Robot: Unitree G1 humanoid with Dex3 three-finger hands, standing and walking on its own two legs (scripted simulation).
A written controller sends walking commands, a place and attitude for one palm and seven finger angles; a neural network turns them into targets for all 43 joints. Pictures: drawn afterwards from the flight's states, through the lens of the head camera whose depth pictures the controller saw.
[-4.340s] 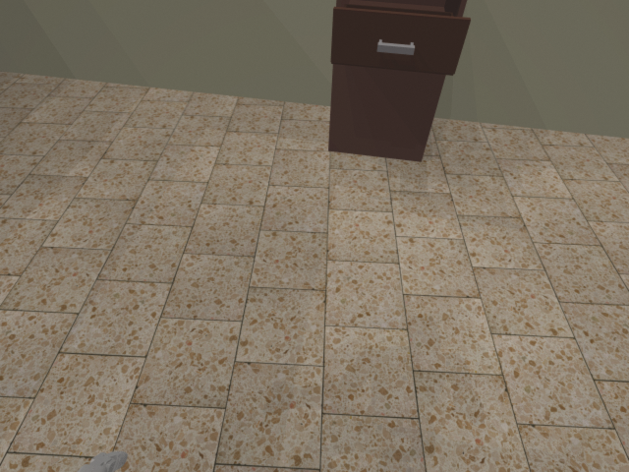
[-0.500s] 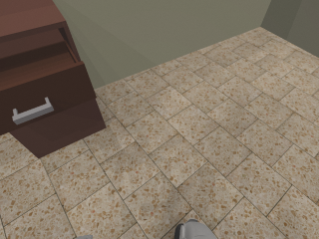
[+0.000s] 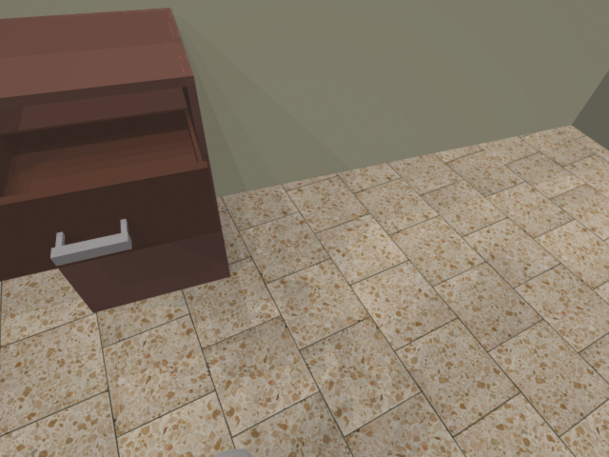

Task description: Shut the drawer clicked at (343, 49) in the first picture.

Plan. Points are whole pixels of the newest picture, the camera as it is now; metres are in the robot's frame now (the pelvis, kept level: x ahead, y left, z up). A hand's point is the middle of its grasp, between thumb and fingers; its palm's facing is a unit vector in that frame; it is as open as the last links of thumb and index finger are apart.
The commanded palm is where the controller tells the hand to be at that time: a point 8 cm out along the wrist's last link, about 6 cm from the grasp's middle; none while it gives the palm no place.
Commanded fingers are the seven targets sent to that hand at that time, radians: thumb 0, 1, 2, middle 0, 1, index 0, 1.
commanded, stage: turn to face it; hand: left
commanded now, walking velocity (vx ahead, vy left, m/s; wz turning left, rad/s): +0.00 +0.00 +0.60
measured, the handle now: (92, 239) +0.46 +0.41 -0.06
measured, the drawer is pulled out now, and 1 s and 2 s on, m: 0.30 0.30 0.30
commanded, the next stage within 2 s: take the last steps up to it in 0.60 s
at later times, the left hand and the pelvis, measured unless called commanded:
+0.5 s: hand out of the picture +0.07 +0.21 -0.15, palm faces +0.26 -0.92 -0.29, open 7.4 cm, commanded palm none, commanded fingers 0.00 0.90 0.90 -0.20 -0.30 -0.20 -0.30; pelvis +0.02 -0.02 +0.00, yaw +14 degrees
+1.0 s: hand out of the picture -0.10 +0.19 -0.17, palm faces +0.44 -0.87 -0.21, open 7.4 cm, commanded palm none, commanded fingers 0.00 0.90 0.90 -0.20 -0.30 -0.20 -0.30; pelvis +0.00 +0.00 +0.01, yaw +23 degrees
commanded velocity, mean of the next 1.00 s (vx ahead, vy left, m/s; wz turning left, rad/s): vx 0.10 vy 0.02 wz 0.29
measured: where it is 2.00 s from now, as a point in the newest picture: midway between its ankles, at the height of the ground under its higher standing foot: outside the picture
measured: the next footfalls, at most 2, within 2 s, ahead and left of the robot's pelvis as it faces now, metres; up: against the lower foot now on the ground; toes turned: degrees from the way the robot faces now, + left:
left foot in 0.06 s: +0.09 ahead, +0.11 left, +0.00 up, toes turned +11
right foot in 0.50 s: +0.10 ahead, -0.13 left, +0.00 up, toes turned +12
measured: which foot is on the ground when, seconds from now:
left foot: up 0.00-0.04, down 0.06-0.50, up 0.52-0.88, down 0.90-1.00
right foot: down 0.00-0.06, up 0.08-0.48, down 0.50-0.90, up 0.92-1.00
